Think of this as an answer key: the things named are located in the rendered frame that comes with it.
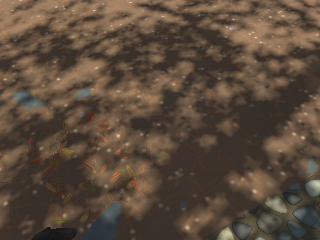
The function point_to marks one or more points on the left robot hand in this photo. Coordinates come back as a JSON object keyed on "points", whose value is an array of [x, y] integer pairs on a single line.
{"points": [[56, 234]]}

